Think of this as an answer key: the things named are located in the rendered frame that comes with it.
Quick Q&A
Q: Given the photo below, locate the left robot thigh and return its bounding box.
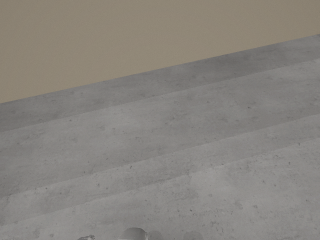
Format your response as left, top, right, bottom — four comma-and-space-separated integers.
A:
117, 227, 150, 240

